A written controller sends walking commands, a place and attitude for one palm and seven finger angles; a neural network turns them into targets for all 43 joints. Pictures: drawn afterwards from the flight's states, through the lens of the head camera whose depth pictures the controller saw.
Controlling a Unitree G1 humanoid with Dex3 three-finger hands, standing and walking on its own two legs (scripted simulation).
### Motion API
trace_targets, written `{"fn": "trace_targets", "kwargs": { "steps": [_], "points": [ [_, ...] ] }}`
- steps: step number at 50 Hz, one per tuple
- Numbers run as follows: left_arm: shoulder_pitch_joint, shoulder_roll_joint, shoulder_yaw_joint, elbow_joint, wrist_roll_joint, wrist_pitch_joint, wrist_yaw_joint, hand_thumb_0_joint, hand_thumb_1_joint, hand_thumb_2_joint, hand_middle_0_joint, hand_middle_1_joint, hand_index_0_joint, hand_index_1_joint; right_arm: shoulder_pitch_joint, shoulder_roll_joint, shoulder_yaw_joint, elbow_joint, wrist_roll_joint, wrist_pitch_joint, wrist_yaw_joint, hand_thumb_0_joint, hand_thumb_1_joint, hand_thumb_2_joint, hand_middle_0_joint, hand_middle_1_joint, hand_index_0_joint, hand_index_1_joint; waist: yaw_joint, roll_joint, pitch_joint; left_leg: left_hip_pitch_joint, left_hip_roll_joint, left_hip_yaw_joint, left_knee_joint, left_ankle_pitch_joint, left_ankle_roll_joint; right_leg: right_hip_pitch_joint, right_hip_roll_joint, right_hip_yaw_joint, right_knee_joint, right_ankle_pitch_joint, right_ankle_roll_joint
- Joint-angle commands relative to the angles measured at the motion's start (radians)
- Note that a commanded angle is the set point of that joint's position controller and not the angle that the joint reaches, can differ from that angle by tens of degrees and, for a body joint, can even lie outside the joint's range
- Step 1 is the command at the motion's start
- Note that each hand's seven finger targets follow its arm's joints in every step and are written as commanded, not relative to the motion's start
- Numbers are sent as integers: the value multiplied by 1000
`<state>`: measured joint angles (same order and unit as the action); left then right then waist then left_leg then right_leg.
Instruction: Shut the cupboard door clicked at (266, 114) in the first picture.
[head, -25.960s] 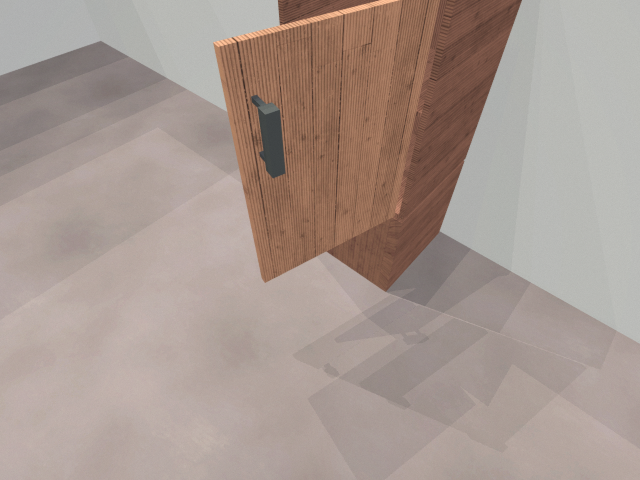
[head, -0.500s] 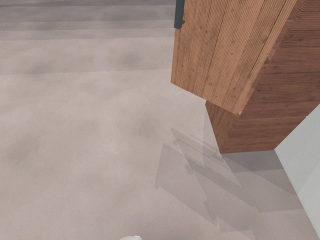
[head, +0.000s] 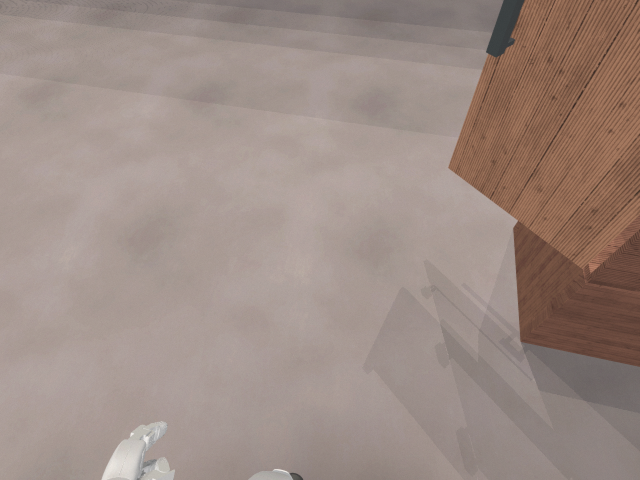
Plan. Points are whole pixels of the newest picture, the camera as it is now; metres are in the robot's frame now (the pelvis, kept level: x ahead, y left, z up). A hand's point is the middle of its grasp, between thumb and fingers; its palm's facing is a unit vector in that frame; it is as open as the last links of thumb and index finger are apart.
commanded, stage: walk to a spot facing it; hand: left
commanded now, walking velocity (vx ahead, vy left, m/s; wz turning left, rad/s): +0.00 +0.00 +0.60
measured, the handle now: (513, 17) +0.89 -0.35 +0.10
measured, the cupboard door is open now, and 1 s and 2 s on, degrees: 50 50 50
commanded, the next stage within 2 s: turn to face it in 1.16 s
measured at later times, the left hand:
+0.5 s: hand out of the picture -0.02 +0.24 -0.18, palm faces +0.35 -0.91 -0.24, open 7.3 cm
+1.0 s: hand (162, 417) +0.21 +0.25 -0.14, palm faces +0.56 -0.79 -0.22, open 7.3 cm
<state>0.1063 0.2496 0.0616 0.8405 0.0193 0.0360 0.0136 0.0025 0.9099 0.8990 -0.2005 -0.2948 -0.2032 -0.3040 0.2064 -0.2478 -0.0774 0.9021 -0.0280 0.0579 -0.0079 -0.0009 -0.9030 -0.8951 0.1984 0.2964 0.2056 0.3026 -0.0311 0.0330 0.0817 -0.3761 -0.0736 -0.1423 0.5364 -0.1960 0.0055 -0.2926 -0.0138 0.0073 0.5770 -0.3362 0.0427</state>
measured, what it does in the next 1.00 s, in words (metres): walks ahead, turning left: right foot, then left foot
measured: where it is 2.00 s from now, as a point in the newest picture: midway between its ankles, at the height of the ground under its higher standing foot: (276, 417)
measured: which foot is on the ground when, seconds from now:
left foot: down 0.00-0.00, up 0.02-0.36, down 0.38-0.80, up 0.82-1.00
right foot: up 0.00-0.00, down 0.02-0.38, up 0.40-0.78, down 0.80-1.00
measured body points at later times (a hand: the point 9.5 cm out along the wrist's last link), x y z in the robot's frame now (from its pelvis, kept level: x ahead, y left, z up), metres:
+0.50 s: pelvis +0.05 +0.03 +0.00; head +0.09 +0.07 +0.44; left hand -0.03 +0.29 -0.16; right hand +0.23 -0.18 -0.13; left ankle +0.00 +0.12 -0.73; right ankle +0.04 -0.11 -0.66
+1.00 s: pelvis +0.24 +0.04 +0.01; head +0.28 +0.05 +0.46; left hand +0.18 +0.29 -0.13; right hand +0.41 -0.15 -0.15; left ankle +0.15 +0.14 -0.63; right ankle +0.31 -0.02 -0.73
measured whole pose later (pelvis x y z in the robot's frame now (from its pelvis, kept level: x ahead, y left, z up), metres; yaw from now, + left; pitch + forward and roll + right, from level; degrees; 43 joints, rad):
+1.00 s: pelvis +0.24 +0.04 +0.01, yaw +37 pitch +0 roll +1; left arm 0.20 0.16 0.04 0.88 0.02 -0.03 0.01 0.00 0.91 0.90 -0.20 -0.30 -0.21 -0.30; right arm 0.25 -0.23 -0.07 0.97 -0.02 0.04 0.01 0.00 -0.91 -0.90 0.19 0.30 0.20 0.30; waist -0.05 0.02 0.09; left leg -0.53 0.04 0.03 1.20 -0.35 -0.02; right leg -0.25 -0.09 -0.23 0.48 -0.23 -0.03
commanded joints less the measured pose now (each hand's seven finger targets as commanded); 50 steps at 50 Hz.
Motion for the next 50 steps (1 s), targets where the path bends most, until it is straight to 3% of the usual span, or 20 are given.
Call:
{"fn": "trace_targets", "kwargs": {
  "steps": [1,2,4,7,13,17,18,19,20,22,26,34,37,38,39,40,42,44,46,50],
  "points": [
    [127,228,53,-38,15,-29,30,0,900,900,-200,-300,-200,-300,-37,-108,-43,-99,5,-13,8,0,-900,-900,200,300,200,300,61,-273,-88,-234,3,60,511,-407,-41,131,-473,416,-357,78,-211],
    [66,196,41,-57,10,-28,34,0,900,900,-200,-300,-200,-300,-10,-104,-44,-97,1,-8,16,0,-900,-900,200,300,200,300,21,-143,-64,-210,32,35,620,-364,-35,63,-446,312,-333,118,-229],
    [30,137,32,-61,7,-36,35,0,900,900,-200,-300,-200,-300,-11,-83,-34,-75,4,1,21,0,-900,-900,200,300,200,300,-8,-215,-61,-243,75,78,703,-282,-54,133,-329,159,-227,406,-203],
    [88,137,34,-45,9,-42,34,0,900,900,-200,-300,-200,-300,-51,-64,-18,-96,13,0,35,0,-900,-900,200,300,200,300,17,-239,-92,-213,90,147,549,-258,-66,242,-295,9,-166,609,-169],
    [234,192,57,16,16,-54,10,0,900,900,-200,-300,-200,-300,-172,-40,2,-129,10,-20,53,0,-900,-900,200,300,200,300,93,-260,-55,-143,95,243,251,-287,-36,289,-351,6,-211,320,-155],
    [195,195,62,20,6,-59,-6,0,900,900,-200,-300,-200,-300,-18,-76,-5,-90,6,-46,50,0,-900,-900,200,300,200,300,3,-149,-102,225,56,280,-52,-170,0,99,-315,-114,-25,179,-87],
    [188,149,54,2,-2,-56,-15,0,900,900,-200,-300,-200,-300,105,-169,-26,-56,1,-56,41,0,-900,-900,200,300,200,300,-64,74,-174,464,187,68,-156,-181,67,-94,-236,-209,244,100,-25],
    [102,78,30,-69,-1,-56,-28,0,900,900,-200,-300,-200,-300,245,-291,-60,-24,-9,-61,28,0,-900,-900,200,300,200,300,-139,365,-185,609,456,-360,-221,-62,201,-433,-85,-212,545,-309,36],
    [-24,103,23,-112,9,-52,-24,0,900,900,-200,-300,-200,-300,309,-286,-57,13,-2,-57,16,0,-900,-900,200,300,200,300,-164,216,-134,574,494,-374,-240,19,259,-525,-109,-73,637,-293,9],
    [-25,99,32,-88,12,-57,-22,0,900,900,-200,-300,-200,-300,200,-204,-27,-28,-1,-69,4,0,-900,-900,200,300,200,300,-96,128,-70,403,415,-281,-249,-98,214,-468,-147,-24,627,-164,2],
    [53,79,28,-31,10,-48,-43,0,900,900,-200,-300,-200,-300,105,-158,-8,-38,3,-100,-9,0,-900,-900,200,300,200,300,-17,89,-37,350,307,-120,-275,90,184,-404,-120,-22,513,21,26],
    [-19,64,20,-63,3,-52,-53,0,900,900,-200,-300,-200,-300,108,-155,-12,3,0,-100,0,0,-900,-900,200,300,200,300,1,98,24,206,262,-68,-297,4,179,-207,-62,-75,134,147,32],
    [103,90,37,-35,3,-67,-46,0,900,900,-200,-300,-200,-300,69,-158,-15,8,3,-96,-1,0,-900,-900,200,300,200,300,73,61,-4,81,243,-65,-169,18,142,77,-24,-76,5,187,11],
    [242,130,51,7,7,-78,-40,0,900,900,-200,-300,-200,-300,57,-139,-12,7,12,-98,2,0,-900,-900,200,300,200,300,133,-30,-70,-22,185,-21,1,-1,111,297,-46,-33,-52,158,-3],
    [385,234,77,37,20,-92,-25,0,900,900,-200,-300,-200,-300,95,-70,-3,-7,23,-105,10,0,-900,-900,200,300,200,300,189,-313,-197,-154,46,107,341,-216,53,504,-294,229,-208,-66,-68],
    [404,280,79,34,13,-84,-16,0,900,900,-200,-300,-200,-300,135,-46,-1,-26,27,-99,5,0,-900,-900,200,300,200,300,161,-449,-248,-224,-7,108,645,-442,40,454,-491,535,-379,-220,-129],
    [217,160,59,-2,5,-75,3,0,900,900,-200,-300,-200,-300,112,-60,-10,-6,12,-85,9,0,-900,-900,200,300,200,300,77,-293,-93,-269,106,62,800,-268,37,249,-447,419,-407,-254,-113],
    [129,85,30,-24,4,-78,6,0,900,900,-200,-300,-200,-300,81,-44,-4,14,10,-64,17,0,-900,-900,200,300,200,300,29,-188,-72,-200,160,85,791,-165,2,102,-385,143,-358,39,-128],
    [122,58,19,-21,4,-87,7,0,900,900,-200,-300,-200,-300,94,-10,4,23,10,-40,27,0,-900,-900,200,300,200,300,4,-165,-80,-161,152,118,733,-134,-18,67,-346,-18,-329,287,-127],
    [172,60,18,14,2,-92,13,0,900,900,-200,-300,-200,-300,54,21,10,0,8,-20,36,0,-900,-900,200,300,200,300,7,-159,-91,-209,150,169,602,-125,-41,171,-341,-142,-285,597,-139]
  ]
}}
